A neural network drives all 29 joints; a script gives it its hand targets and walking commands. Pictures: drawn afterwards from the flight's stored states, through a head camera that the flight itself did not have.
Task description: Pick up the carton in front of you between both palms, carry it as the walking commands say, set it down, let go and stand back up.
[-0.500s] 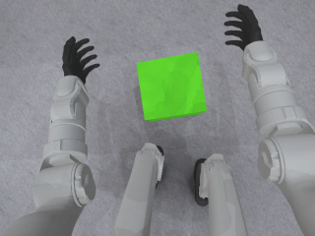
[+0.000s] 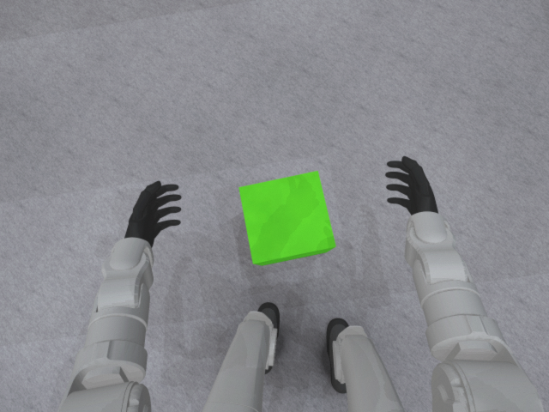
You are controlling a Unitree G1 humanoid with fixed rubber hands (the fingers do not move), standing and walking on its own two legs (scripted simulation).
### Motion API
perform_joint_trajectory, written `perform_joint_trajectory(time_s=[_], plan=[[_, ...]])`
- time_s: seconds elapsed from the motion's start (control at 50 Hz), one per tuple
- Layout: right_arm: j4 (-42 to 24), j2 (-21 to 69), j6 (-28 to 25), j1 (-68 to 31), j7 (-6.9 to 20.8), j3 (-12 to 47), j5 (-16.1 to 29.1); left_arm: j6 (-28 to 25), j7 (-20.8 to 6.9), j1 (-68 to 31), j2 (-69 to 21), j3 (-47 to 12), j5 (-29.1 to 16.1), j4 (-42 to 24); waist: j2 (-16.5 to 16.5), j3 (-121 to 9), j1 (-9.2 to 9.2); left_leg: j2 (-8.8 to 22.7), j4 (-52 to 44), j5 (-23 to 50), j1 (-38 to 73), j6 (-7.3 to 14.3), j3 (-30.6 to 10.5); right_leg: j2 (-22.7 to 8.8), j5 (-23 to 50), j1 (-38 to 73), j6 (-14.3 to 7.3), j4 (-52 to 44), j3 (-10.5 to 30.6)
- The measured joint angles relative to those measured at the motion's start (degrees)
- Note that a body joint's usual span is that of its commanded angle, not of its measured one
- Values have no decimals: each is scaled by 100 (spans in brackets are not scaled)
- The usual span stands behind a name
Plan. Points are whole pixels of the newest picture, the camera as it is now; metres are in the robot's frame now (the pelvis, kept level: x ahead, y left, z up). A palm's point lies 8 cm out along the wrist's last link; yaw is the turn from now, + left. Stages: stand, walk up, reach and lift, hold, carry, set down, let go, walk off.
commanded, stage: let go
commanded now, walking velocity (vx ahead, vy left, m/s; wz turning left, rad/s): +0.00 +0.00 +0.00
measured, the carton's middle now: (287, 223) +0.43 +0.06 -0.57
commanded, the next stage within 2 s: stand in 1.04 s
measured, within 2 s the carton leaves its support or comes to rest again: neither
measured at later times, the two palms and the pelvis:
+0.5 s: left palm (107, 332) +0.21 +0.23 +0.01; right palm (525, 310) +0.27 -0.22 -0.01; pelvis +0.06 -0.01 +0.08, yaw +2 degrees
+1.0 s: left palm (109, 332) +0.21 +0.23 +0.02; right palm out of the picture +0.22 -0.24 +0.01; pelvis +0.05 -0.02 +0.08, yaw +3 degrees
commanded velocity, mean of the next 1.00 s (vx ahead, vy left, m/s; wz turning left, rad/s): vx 0.00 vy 0.00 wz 0.00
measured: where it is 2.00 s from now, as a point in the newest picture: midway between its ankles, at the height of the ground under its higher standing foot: (302, 358)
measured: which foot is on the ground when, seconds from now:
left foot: down 0.00-1.00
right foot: down 0.00-1.00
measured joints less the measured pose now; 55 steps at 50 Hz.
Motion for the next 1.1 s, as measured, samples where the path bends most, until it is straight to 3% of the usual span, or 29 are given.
perform_joint_trajectory(time_s=[0.12,0.46,0.64,0.8,1.04,1.1], plan=[[-299,-51,-265,1119,124,177,132,-189,-41,1077,127,-498,-209,-310,103,189,-37,-51,-595,27,1251,63,23,-84,53,1280,30,-654,46],[-563,-424,-817,3680,642,616,377,-467,272,3842,-36,-1292,-476,-1110,265,519,-253,-112,-2382,257,4738,10,-120,-224,249,4765,-103,-2401,-25],[-954,-608,-484,4481,911,853,602,-143,243,4023,96,-1247,-322,-1048,32,711,-538,-3,-2885,344,5984,-128,-196,-142,303,5975,-260,-2821,-100],[-1150,-674,-154,4627,1044,915,693,201,235,3900,65,-1195,-135,-1061,-49,995,-585,73,-2855,278,6490,-179,-170,-74,274,6479,-321,-2817,-96],[-963,-606,-197,4564,851,984,702,824,526,3882,178,-1278,-156,-1369,27,1007,-590,-33,-2517,137,6475,-82,-209,-169,149,6547,-224,-2592,-167],[-434,-684,-443,4460,746,949,577,377,608,3814,263,-1226,-262,-881,3,792,-566,-32,-2358,86,6232,-51,-190,-167,136,6338,-191,-2513,-163]])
